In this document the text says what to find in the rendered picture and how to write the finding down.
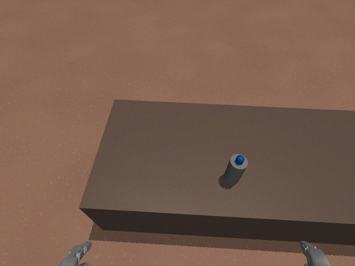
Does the left robot hand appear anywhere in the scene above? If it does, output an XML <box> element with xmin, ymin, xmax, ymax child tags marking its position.
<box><xmin>59</xmin><ymin>241</ymin><xmax>92</xmax><ymax>266</ymax></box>

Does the bottle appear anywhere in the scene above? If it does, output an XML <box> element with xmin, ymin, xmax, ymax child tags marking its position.
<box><xmin>224</xmin><ymin>154</ymin><xmax>248</xmax><ymax>185</ymax></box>

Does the right robot hand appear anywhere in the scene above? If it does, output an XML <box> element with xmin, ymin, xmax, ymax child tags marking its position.
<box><xmin>300</xmin><ymin>241</ymin><xmax>331</xmax><ymax>266</ymax></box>

